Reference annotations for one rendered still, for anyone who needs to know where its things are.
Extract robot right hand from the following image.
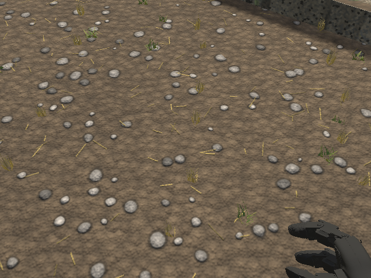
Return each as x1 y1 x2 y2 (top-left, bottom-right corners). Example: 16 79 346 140
285 220 371 278

